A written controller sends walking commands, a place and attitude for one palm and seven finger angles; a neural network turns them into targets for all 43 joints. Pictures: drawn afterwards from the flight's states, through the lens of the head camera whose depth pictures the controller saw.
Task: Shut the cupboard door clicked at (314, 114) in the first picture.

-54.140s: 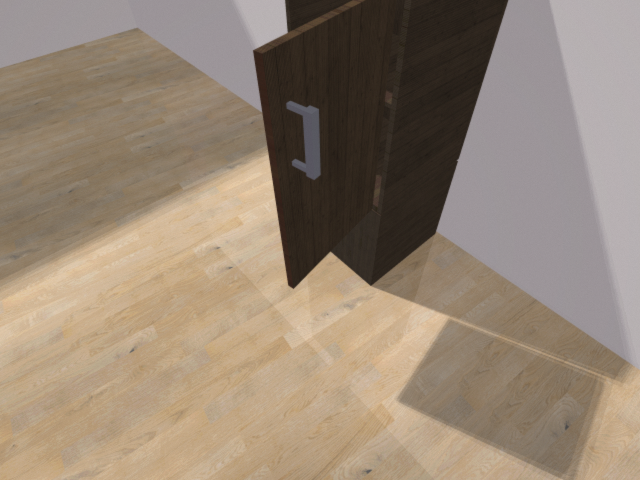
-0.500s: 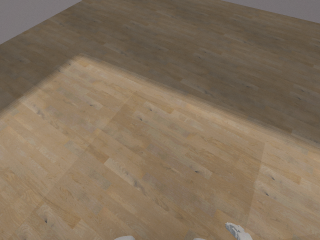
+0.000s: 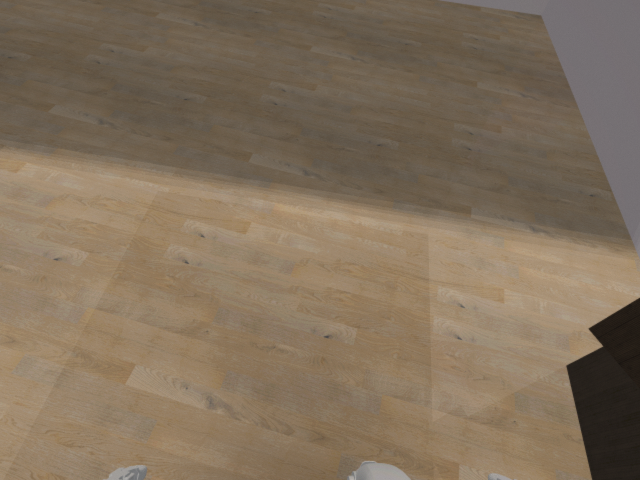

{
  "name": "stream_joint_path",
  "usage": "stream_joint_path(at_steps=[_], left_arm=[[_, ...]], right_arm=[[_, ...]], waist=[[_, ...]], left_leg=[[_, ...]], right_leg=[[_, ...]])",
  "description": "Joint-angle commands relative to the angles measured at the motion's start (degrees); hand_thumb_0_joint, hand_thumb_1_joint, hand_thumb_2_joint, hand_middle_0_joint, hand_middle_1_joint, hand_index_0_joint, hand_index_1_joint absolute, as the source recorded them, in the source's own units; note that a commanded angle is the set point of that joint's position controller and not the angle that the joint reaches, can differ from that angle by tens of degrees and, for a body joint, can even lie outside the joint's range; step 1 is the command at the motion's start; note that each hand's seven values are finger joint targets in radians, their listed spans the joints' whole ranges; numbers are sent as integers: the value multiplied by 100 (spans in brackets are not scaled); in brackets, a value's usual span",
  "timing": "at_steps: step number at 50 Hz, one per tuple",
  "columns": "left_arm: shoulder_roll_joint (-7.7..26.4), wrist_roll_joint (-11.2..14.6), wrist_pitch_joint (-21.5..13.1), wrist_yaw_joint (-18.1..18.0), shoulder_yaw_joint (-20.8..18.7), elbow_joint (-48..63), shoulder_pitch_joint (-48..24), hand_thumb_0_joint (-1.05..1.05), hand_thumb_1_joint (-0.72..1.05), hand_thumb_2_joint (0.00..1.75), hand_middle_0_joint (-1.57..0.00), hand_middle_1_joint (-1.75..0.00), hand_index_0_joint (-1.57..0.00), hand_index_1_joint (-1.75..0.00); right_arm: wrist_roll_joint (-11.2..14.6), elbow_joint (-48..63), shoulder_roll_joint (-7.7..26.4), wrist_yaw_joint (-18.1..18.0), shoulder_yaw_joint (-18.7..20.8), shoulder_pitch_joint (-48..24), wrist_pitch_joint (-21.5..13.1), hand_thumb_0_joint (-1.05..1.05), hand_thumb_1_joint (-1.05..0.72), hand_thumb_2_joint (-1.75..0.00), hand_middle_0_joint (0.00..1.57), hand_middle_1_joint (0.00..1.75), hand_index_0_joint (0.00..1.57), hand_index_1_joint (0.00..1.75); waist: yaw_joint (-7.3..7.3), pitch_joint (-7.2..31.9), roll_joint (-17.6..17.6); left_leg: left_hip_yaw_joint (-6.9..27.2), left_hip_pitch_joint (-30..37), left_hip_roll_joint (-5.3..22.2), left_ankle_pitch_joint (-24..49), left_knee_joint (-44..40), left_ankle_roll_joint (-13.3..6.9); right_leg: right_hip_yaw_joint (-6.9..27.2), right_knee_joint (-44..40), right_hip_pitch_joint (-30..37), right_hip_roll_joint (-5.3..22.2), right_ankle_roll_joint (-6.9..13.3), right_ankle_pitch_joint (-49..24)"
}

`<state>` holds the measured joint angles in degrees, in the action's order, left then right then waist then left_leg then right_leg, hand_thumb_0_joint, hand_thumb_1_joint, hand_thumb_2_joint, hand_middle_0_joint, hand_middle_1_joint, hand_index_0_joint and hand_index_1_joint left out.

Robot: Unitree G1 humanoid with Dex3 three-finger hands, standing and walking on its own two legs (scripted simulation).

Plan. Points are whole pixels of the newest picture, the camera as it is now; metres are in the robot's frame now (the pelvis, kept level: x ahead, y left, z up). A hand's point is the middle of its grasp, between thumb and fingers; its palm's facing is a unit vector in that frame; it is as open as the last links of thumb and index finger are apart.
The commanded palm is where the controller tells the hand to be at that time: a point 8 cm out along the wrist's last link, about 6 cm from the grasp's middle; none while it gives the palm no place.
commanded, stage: turn to face it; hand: left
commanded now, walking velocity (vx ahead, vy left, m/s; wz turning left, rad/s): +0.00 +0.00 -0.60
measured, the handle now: out of the picture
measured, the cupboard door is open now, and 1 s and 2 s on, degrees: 33 33 33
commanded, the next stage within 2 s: take the last steps up to it in 1.62 s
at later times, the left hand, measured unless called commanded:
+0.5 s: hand (231, 439) +0.18 +0.13 -0.15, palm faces -0.33 -0.91 -0.25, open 7.4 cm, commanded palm none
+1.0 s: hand (267, 389) +0.26 +0.09 -0.16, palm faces -0.56 -0.78 -0.28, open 7.4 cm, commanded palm none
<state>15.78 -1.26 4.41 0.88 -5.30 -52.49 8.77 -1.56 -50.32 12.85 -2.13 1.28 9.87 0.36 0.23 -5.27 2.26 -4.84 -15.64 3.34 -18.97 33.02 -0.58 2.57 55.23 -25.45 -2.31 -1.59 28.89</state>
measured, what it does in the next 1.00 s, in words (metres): steps on the spot, turning right: right foot, then left foot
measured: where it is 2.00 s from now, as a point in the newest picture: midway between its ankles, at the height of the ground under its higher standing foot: outside the picture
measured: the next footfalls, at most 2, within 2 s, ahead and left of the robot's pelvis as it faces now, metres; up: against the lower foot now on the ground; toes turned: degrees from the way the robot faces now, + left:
right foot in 0.28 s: +0.03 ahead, -0.14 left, +0.00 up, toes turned -15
left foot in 0.64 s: +0.13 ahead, +0.10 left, +0.00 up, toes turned -19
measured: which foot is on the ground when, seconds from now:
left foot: down 0.00-0.28, up 0.30-0.62, down 0.64-0.96, up 0.98-1.00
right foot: up 0.00-0.26, down 0.28-0.64, up 0.66-0.94, down 0.96-1.00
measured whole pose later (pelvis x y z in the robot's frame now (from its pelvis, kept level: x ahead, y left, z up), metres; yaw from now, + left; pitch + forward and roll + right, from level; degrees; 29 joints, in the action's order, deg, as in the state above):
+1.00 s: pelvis +0.04 -0.03 -0.01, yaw -36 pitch +1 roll -1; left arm 14.4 -1.2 2.2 2.2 -4.2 -50.0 8.3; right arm -1.0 -50.7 15.0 -0.9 2.7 12.2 2.6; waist -0.4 -5.8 -3.4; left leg -8.3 -18.5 10.2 -28.4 47.3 3.9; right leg -4.1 36.5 -18.3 0.0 1.2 18.3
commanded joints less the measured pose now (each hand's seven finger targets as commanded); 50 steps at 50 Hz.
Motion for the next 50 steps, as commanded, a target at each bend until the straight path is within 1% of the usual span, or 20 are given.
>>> stream_joint_path(at_steps=[1, 8, 12, 13, 14, 16, 20, 27, 29, 30, 31, 32, 33, 36, 43, 46, 47, 48, 49, 50], left_arm=[[249, 19, -137, 87, -34, 662, -259, 0, 90, 90, -20, -30, -20, -30], [167, 2, -159, 156, 44, 922, -731, 0, 90, 90, -20, -30, -20, -30], [492, -10, -255, 100, -34, 678, 179, 0, 90, 90, -20, -30, -20, -30], [1109, -63, -339, 13, -142, 558, 637, 0, 90, 90, -20, -30, -20, -30], [1432, 31, -355, -64, -190, 413, 997, 0, 90, 90, -20, -30, -20, -30], [1231, 24, -314, -192, -192, 564, 506, 0, 90, 90, -20, -30, -20, -30], [866, -7, -301, -167, -69, 841, -320, 0, 90, 90, -20, -30, -20, -30], [949, -48, -276, -98, -166, 719, -100, 0, 90, 90, -20, -30, -20, -30], [888, -9, -244, -91, -161, 708, -226, 0, 90, 90, -20, -30, -20, -30], [721, 37, -224, -85, -136, 755, -272, 0, 90, 90, -20, -30, -20, -30], [367, 93, -193, -45, -75, 834, -30, 0, 90, 90, -20, -30, -20, -30], [261, 73, -222, -4, -31, 927, -59, 0, 90, 90, -20, -30, -20, -30], [411, 10, -202, 2, -39, 934, -194, 0, 90, 90, -20, -30, -20, -30], [306, 23, -171, 124, -99, 738, -138, 0, 90, 90, -20, -30, -20, -30], [137, 18, -179, 189, -12, 799, -282, 0, 90, 90, -20, -30, -20, -30], [302, 7, -256, 166, -54, 632, 242, 0, 90, 90, -20, -30, -20, -30], [701, -23, -311, 114, -128, 495, 667, 0, 90, 90, -20, -30, -20, -30], [1338, -54, -399, 12, -248, 399, 998, 0, 90, 90, -20, -30, -20, -30], [1451, 52, -373, -63, -232, 317, 1286, 0, 90, 90, -20, -30, -20, -30], [1314, 10, -363, -128, -247, 385, 928, 0, 90, 90, -20, -30, -20, -30]], right_arm=[[-45, 340, 1073, -82, 263, 411, -58, 0, -90, -90, 20, 30, 20, 30], [-40, 192, 1193, 6, 376, 721, -3, 0, -90, -90, 20, 30, 20, 30], [43, 293, 1259, 82, 422, 388, 30, 0, -90, -90, 20, 30, 20, 30], [103, 451, 870, 137, 344, 406, 44, 0, -90, -90, 20, 30, 20, 30], [108, 708, 710, 102, 265, -19, 106, 0, -90, -90, 20, 30, 20, 30], [107, 642, 685, 17, 234, -114, 160, 0, -90, -90, 20, 30, 20, 30], [63, 344, 644, 110, 257, 248, 233, 0, -90, -90, 20, 30, 20, 30], [116, 481, 541, 83, 257, 173, 110, 0, -90, -90, 20, 30, 20, 30], [126, 376, 550, 47, 252, 524, 44, 0, -90, -90, 20, 30, 20, 30], [113, 308, 711, 24, 270, 780, -25, 0, -90, -90, 20, 30, 20, 30], [34, 316, 1241, -5, 350, 814, -88, 0, -90, -90, 20, 30, 20, 30], [-3, 403, 1573, -19, 411, 918, -65, 0, -90, -90, 20, 30, 20, 30], [-38, 383, 1527, -34, 379, 836, -71, 0, -90, -90, 20, 30, 20, 30], [-52, 543, 1116, -51, 294, 227, -70, 0, -90, -90, 20, 30, 20, 30], [-35, 348, 1243, 26, 412, 447, 19, 0, -90, -90, 20, 30, 20, 30], [12, 372, 1301, 64, 462, 241, 52, 0, -90, -90, 20, 30, 20, 30], [72, 444, 1114, 102, 444, 225, 54, 0, -90, -90, 20, 30, 20, 30], [93, 731, 604, 137, 295, -34, 58, 0, -90, -90, 20, 30, 20, 30], [98, 842, 727, 75, 257, -341, 147, 0, -90, -90, 20, 30, 20, 30], [104, 779, 666, 30, 267, -348, 164, 0, -90, -90, 20, 30, 20, 30]], waist=[[-95, 695, -1209], [-316, 749, -1513], [239, 989, -894], [409, 1332, 619], [574, 1150, 1202], [342, 964, 1401], [-148, 781, 575], [-38, 762, 736], [-239, 858, 627], [-354, 1027, 316], [-295, 1156, -1178], [-342, 1047, -1997], [-354, 944, -1753], [-55, 699, -1319], [-251, 726, -1576], [74, 941, -1283], [276, 1133, -404], [466, 1043, 1424], [599, 982, 1056], [386, 905, 1517]], left_leg=[[698, 1526, 1539, 4673, -930, -680], [77, 1447, 1605, 4253, -688, -532], [-391, 438, 1402, 3084, 594, 0], [-814, -1001, 758, 902, 1933, 365], [-306, -1855, 119, -1948, 3074, 525], [563, -2315, 310, -1515, 3735, 488], [370, -1357, 265, -424, 3151, 579], [265, -642, -89, -440, 1106, 494], [256, 73, -181, 210, -45, 451], [425, 771, 44, 629, -890, 372], [1653, 1449, 1261, 1004, -1452, -47], [2557, 1315, 2417, 1836, -1662, -715], [2534, 963, 2571, 2097, -1572, -983], [1001, 907, 1737, 3142, -1173, -724], [67, 991, 1670, 3025, -744, -530], [-271, 556, 1491, 2428, 136, -114], [-496, -207, 1191, 1574, 1040, 179], [-677, -1930, 245, -1574, 2440, 509], [245, -2011, 216, -1886, 3174, 485], [514, -2299, 249, -1614, 3557, 479]], right_leg=[[-232, 880, -823, 324, -152, -60], [-786, -1070, 159, 215, 14, -448], [-673, -2973, 2027, 316, 275, -2206], [848, -3206, 3395, 1616, 740, -3880], [1912, -3188, 3079, 2569, 1416, -5901], [1919, -3315, 2662, 2239, 1560, -4693], [909, -3404, 1430, 1486, 1138, -3540], [1594, -3216, 1153, 1374, 1162, -3204], [1621, -2870, 891, 1151, 884, -3160], [1407, -2479, 508, 863, 616, -2815], [743, -1549, -366, 68, 261, -1304], [-87, -167, -784, -144, 38, 697], [111, 733, -790, 98, 8, 738], [-135, 1226, -824, 350, -142, 47], [-864, -1032, 211, 212, -38, -341], [-965, -2689, 1388, 143, 113, -1690], [-195, -3168, 2377, 743, 356, -2615], [1886, -3411, 3134, 2230, 1009, -4622], [2123, -3426, 2560, 2575, 1463, -5018], [2190, -3509, 2446, 2266, 1496, -4414]])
